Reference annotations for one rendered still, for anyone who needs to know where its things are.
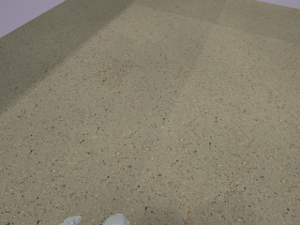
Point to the left robot thigh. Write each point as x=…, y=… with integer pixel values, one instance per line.
x=116, y=220

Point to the robot left hand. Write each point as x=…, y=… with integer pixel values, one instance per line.
x=72, y=220

